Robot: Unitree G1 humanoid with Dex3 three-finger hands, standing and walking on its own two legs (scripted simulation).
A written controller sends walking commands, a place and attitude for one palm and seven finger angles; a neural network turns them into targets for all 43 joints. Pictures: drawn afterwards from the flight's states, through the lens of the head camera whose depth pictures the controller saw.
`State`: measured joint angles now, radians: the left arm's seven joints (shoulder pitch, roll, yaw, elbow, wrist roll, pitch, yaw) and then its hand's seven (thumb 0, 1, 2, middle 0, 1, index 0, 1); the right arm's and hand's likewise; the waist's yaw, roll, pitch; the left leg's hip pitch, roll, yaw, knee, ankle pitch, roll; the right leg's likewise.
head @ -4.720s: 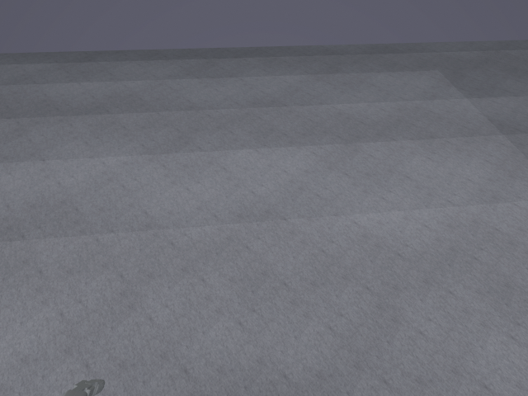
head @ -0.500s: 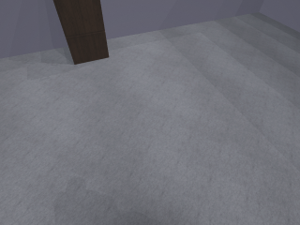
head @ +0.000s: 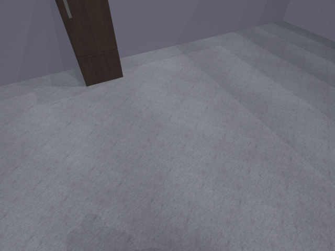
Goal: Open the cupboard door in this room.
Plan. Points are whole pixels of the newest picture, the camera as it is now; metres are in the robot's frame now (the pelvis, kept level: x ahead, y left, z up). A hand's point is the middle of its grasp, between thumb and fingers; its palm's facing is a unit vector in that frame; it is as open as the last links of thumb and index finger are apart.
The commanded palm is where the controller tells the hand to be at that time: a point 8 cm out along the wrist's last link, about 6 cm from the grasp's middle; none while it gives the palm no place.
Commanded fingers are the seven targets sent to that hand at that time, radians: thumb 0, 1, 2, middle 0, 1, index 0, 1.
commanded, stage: turn or walk to find it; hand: left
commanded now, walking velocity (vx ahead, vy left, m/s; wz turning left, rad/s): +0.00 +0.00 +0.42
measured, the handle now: (66, 5) +1.76 +0.87 +0.00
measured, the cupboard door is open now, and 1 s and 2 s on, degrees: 0 0 0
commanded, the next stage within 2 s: stand and wait in 1.90 s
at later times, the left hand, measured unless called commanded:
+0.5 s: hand out of the picture +0.02 +0.20 -0.18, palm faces +0.16 -0.96 -0.21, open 7.4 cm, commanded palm none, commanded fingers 0.00 0.90 0.90 -0.20 -0.30 -0.20 -0.30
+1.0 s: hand out of the picture -0.06 +0.15 -0.15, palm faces +0.39 -0.88 -0.28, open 7.4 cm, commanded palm none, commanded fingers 0.00 0.90 0.90 -0.20 -0.30 -0.20 -0.30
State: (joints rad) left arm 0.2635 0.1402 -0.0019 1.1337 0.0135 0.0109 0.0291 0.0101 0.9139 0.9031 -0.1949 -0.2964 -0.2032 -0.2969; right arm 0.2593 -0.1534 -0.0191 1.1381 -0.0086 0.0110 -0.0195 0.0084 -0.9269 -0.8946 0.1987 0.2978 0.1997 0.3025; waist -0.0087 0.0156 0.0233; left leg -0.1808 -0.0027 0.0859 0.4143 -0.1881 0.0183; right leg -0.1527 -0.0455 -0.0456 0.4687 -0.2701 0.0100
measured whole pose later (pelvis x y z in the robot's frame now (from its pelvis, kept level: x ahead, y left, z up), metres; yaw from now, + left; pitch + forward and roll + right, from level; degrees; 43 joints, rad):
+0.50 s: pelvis -0.01 +0.00 -0.01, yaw +8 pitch +1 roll -1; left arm 0.19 0.18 0.06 1.02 0.02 0.04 0.02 0.01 0.90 0.90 -0.20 -0.30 -0.20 -0.30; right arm 0.29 -0.14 -0.04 1.04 -0.03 0.02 -0.02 0.00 -0.91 -0.89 0.20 0.30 0.20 0.30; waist -0.03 -0.01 0.05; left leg -0.35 -0.03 -0.02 0.53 -0.19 0.04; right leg -0.38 -0.04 -0.06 0.95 -0.50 0.03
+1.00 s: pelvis -0.02 -0.05 +0.00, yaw +22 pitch -1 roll +3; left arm 0.26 0.18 0.04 0.94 0.03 0.01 0.02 0.01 0.90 0.90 -0.20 -0.30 -0.21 -0.30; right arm 0.17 -0.28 -0.08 0.98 -0.02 0.08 0.01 0.00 -0.91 -0.90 0.19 0.30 0.20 0.30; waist 0.00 0.02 0.09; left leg -0.42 0.02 0.00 0.98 -0.42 -0.07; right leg -0.17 -0.09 -0.16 0.52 -0.33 -0.02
